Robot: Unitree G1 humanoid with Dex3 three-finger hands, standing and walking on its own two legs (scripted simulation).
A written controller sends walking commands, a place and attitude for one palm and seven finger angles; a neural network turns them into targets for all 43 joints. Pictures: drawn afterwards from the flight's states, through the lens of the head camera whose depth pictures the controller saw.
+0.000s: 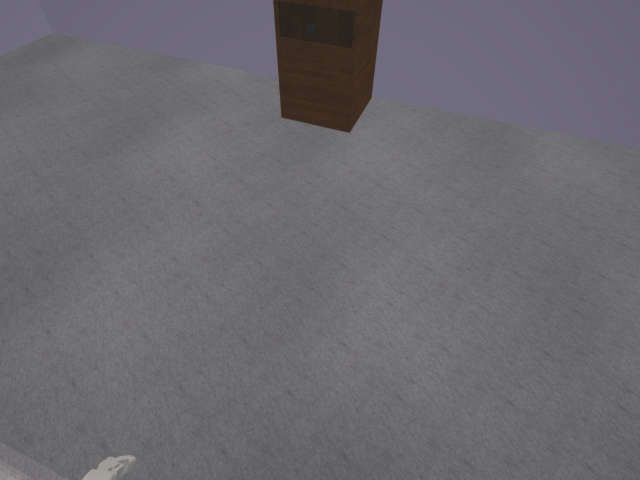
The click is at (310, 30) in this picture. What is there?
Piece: drawer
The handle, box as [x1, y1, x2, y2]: [306, 24, 315, 33]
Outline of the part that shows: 308,24 306,26 306,32 312,33 315,24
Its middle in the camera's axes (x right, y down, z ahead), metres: -0.05 -1.02 +1.87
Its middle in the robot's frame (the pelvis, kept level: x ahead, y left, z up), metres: +2.06 +0.13 -0.22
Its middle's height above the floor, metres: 0.55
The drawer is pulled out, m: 0.00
